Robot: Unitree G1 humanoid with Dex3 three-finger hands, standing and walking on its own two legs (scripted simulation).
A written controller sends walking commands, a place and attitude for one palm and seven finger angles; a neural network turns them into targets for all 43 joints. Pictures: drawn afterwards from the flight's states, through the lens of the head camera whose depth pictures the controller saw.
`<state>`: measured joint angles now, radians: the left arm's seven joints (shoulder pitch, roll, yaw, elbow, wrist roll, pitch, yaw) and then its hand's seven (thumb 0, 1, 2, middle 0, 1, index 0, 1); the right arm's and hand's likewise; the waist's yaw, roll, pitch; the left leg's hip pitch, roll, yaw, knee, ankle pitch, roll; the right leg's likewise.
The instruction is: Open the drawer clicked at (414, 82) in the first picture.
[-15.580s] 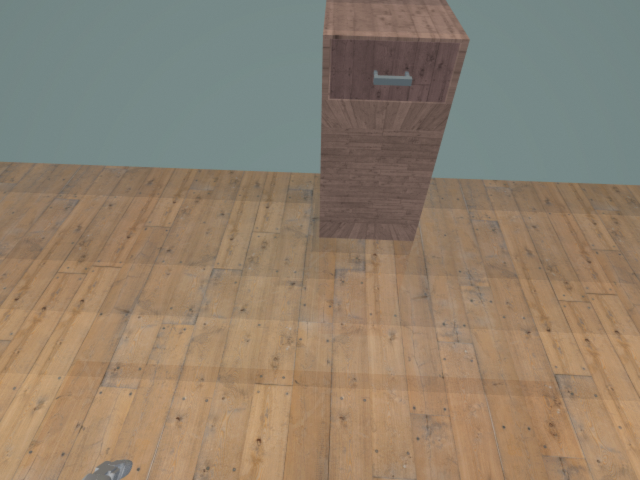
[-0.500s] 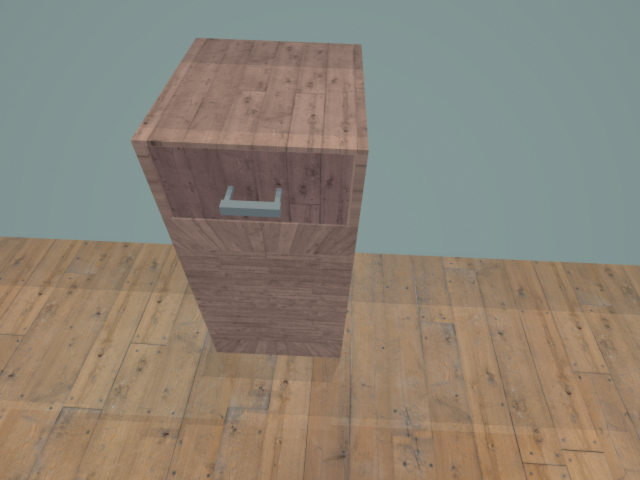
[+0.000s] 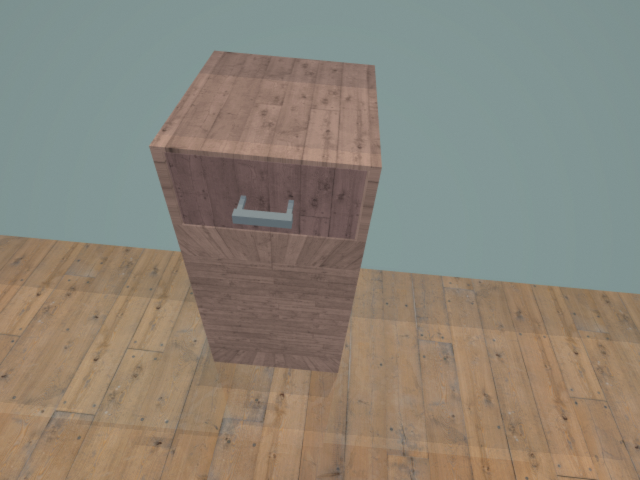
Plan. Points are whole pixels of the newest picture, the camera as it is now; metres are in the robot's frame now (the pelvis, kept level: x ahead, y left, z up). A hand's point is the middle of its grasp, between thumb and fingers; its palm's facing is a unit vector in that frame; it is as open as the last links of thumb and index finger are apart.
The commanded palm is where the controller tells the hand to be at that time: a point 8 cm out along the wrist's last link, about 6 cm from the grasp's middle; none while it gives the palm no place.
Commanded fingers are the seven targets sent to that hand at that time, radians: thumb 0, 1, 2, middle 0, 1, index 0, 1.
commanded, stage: shuffle to correct the standing spot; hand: left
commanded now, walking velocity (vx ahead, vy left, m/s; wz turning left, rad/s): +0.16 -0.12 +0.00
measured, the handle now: (264, 210) +0.59 +0.14 -0.03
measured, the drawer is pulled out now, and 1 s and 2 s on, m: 0.00 0.00 0.00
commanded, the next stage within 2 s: come to a stop and stand still in 0.38 s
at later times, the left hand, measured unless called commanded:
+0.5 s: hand out of the picture -0.02 +0.11 -0.18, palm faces +0.10 -0.99 -0.12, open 7.4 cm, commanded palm none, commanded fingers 0.00 0.90 0.90 -0.20 -0.30 -0.20 -0.30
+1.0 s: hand out of the picture +0.06 +0.13 -0.18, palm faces +0.04 -0.98 -0.19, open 7.3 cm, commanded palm none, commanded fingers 0.00 0.90 0.90 -0.20 -0.30 -0.20 -0.30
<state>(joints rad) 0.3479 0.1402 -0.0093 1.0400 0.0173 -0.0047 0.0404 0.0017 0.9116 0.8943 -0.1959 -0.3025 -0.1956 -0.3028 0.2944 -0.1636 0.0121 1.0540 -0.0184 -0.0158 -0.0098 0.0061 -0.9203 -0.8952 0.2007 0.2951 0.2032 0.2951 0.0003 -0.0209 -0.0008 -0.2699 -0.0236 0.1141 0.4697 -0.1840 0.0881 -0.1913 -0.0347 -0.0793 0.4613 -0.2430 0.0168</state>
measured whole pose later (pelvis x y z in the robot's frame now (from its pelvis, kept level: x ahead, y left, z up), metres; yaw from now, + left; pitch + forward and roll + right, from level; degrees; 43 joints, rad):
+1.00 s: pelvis +0.05 -0.03 +0.00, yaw -1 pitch -1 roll +0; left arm 0.31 0.14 0.02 1.04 0.02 0.01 0.04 0.01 0.92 0.89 -0.20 -0.30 -0.20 -0.30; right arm 0.27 -0.15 -0.01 1.09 -0.02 -0.01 -0.04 0.01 -0.94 -0.89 0.20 0.30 0.20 0.30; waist 0.00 -0.01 0.03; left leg -0.25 0.01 0.16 0.47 -0.21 0.06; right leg -0.17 -0.01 -0.09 0.47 -0.28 -0.01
